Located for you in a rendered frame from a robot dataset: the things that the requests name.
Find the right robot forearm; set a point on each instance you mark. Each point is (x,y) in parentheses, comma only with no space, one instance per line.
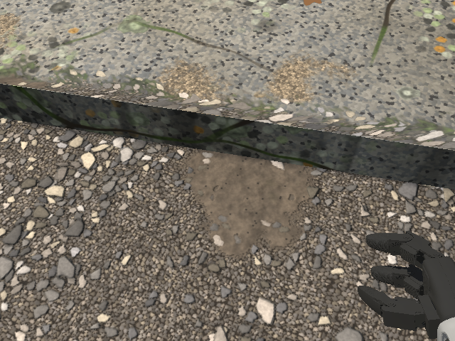
(446,330)

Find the robot right hand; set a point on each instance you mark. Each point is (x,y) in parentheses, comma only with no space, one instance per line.
(433,286)

